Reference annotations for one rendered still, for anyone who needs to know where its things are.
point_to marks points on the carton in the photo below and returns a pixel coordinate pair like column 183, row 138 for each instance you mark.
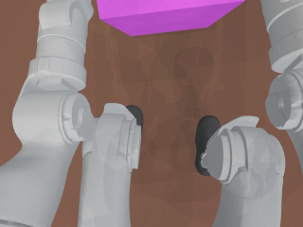
column 143, row 17

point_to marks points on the left robot upper arm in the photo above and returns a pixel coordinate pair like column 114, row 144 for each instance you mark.
column 50, row 126

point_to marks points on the right robot upper arm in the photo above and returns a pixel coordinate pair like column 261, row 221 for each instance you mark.
column 284, row 107

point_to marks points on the robot left shin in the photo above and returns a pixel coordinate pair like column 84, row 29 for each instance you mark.
column 109, row 108

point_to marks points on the robot left forearm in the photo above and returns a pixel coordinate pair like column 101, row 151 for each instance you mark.
column 61, row 47

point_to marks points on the robot right forearm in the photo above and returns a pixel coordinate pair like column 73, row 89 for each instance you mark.
column 284, row 23

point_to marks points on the robot left thigh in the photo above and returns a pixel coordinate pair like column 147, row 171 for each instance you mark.
column 106, row 172

